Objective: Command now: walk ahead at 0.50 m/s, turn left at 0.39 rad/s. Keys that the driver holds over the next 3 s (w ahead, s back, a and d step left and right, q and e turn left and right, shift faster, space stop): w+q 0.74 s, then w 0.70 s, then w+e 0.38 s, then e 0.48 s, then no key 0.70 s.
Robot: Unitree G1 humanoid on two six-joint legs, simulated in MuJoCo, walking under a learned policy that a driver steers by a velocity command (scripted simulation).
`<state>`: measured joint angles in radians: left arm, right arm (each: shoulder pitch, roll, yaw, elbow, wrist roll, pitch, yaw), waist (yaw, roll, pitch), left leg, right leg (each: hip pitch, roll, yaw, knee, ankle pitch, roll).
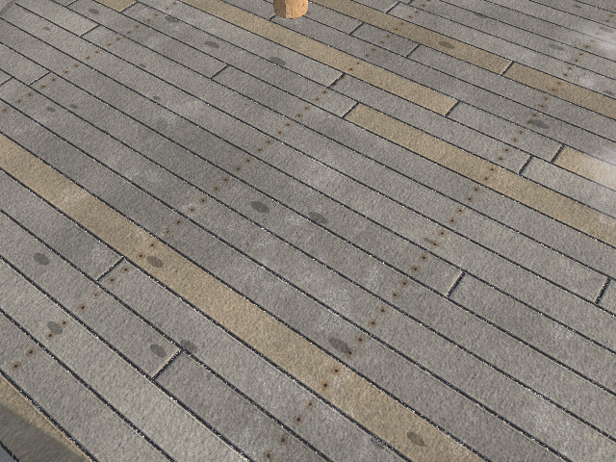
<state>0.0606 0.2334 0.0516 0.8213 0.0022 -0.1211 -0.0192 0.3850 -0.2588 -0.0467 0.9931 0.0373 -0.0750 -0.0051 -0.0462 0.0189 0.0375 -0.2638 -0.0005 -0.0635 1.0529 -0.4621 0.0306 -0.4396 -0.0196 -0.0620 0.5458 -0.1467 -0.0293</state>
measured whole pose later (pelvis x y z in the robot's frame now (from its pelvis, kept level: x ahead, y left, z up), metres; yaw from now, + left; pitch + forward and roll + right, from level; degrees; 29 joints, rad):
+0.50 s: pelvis +0.26 +0.06 -0.02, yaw +17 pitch +1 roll -1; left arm 0.30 0.27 0.08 0.94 -0.01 -0.06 0.02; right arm 0.06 -0.26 -0.09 0.74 0.03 -0.04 0.05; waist 0.03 0.01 0.06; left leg -0.52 -0.01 0.07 0.66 -0.16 0.11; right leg -0.05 -0.12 -0.22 0.80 -0.48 0.05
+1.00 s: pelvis +0.54 +0.14 -0.01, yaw +30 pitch +3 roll -1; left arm 0.03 0.26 0.05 0.74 0.01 -0.14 -0.03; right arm 0.38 -0.28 -0.08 0.82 0.02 -0.04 -0.02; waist -0.06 0.01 0.00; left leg -0.08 -0.06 -0.17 0.63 -0.47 0.05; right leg -0.47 0.03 -0.02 0.51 -0.08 -0.05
